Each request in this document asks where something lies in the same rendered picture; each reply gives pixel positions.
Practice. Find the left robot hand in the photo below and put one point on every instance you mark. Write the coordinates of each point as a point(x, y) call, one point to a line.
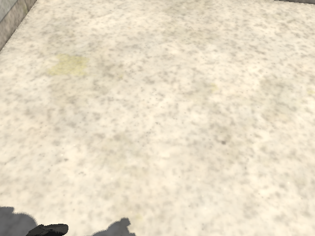
point(49, 230)

